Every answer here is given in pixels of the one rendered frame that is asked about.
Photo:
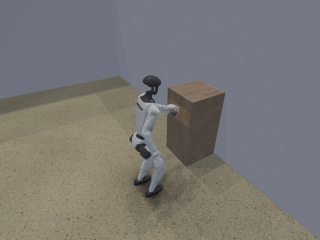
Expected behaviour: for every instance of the left robot hand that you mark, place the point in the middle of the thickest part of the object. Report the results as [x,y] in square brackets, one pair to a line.
[172,107]

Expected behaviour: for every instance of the handle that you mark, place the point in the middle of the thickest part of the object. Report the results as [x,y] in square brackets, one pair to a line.
[173,113]

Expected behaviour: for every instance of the cabinet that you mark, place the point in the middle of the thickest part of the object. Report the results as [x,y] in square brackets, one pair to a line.
[204,103]

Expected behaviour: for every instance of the drawer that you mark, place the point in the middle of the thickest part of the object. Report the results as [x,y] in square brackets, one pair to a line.
[183,115]

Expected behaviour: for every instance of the left robot forearm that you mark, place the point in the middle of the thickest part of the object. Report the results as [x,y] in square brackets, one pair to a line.
[162,107]

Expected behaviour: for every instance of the right robot thigh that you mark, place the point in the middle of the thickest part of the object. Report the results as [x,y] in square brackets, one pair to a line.
[146,153]

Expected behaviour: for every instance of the right robot forearm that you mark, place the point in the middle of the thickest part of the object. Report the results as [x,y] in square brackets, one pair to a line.
[151,145]

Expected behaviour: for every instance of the right robot hand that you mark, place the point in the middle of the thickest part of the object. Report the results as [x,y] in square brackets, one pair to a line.
[158,163]

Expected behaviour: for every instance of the right robot foot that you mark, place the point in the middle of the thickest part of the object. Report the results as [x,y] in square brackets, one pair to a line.
[156,190]

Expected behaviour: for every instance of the right robot upper arm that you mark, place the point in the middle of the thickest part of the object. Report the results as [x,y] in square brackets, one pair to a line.
[152,113]

